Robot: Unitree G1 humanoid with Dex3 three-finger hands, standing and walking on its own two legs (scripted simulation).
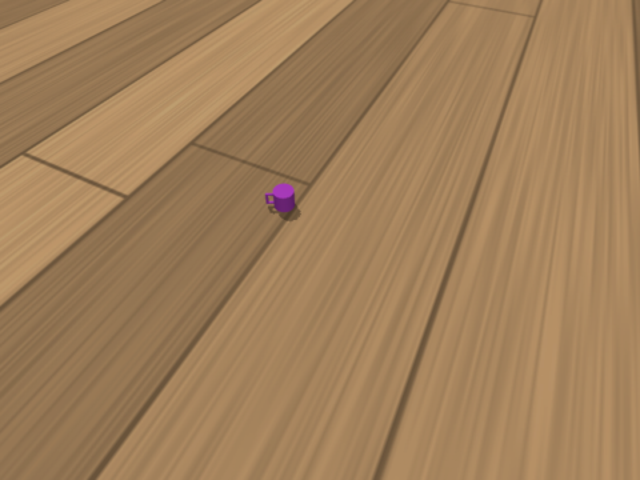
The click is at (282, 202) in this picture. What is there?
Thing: mug
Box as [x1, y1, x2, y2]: [265, 183, 294, 211]
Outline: 278,184 273,188 272,193 265,194 266,202 273,203 275,208 279,211 288,211 294,206 293,188 288,184
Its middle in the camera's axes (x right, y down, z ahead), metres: -0.17 -0.17 +1.70
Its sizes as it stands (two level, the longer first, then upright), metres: 0.127 0.093 0.087
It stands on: the floor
